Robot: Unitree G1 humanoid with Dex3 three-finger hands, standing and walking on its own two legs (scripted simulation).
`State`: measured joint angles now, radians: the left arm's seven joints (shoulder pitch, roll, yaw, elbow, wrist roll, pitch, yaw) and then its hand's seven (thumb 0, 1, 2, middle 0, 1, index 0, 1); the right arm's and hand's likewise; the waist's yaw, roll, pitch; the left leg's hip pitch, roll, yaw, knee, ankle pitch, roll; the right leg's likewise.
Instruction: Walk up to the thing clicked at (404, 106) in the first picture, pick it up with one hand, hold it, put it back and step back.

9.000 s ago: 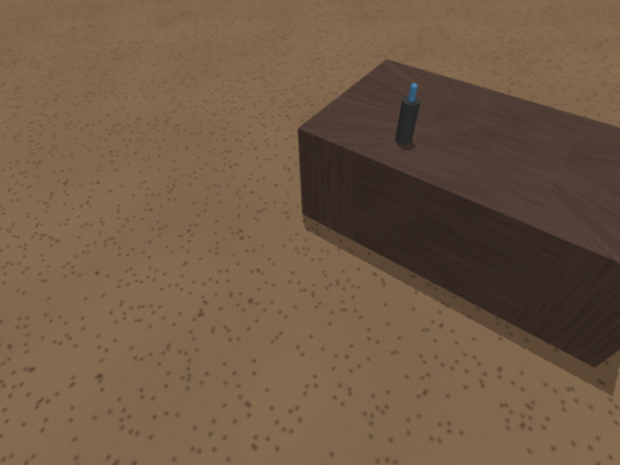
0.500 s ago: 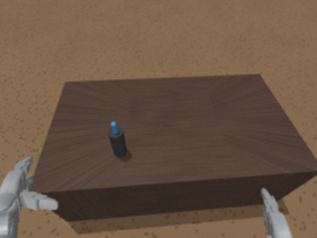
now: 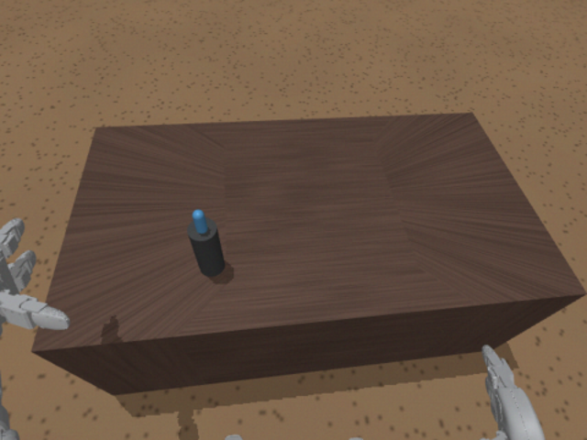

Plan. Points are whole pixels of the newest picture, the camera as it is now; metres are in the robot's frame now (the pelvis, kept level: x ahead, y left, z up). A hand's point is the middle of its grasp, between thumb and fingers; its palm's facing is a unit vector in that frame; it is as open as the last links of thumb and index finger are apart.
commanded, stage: go down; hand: left
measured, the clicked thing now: (205, 241) +0.52 +0.17 -0.18
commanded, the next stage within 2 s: none
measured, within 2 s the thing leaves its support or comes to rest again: neither
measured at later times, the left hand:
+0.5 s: hand (40, 237) +0.39 +0.34 +0.04, palm faces +0.18 -0.98 -0.08, open 17.7 cm
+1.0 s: hand (36, 217) +0.42 +0.35 +0.05, palm faces +0.18 -0.98 -0.04, open 17.4 cm
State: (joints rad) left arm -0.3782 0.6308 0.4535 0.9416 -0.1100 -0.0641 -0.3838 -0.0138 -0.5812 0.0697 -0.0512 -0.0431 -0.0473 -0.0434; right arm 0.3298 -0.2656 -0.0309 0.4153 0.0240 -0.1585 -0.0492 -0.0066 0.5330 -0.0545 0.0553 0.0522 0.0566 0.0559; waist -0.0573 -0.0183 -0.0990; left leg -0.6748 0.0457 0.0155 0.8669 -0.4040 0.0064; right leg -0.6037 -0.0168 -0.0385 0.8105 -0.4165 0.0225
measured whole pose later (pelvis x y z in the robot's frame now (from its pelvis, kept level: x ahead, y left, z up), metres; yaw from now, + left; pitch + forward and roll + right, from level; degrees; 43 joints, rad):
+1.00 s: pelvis +0.00 +0.00 -0.02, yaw -1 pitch +18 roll -4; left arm -0.62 0.78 0.58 1.10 -0.13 -0.17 -0.47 -0.02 -0.53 0.07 -0.06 -0.04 -0.05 -0.05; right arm 0.33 -0.28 -0.02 0.31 0.01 -0.12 -0.03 -0.01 0.52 -0.06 0.06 0.05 0.06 0.06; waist -0.13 -0.01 -0.13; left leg -0.84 0.06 0.00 0.99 -0.45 0.01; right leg -0.76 0.00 -0.05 0.90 -0.45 0.03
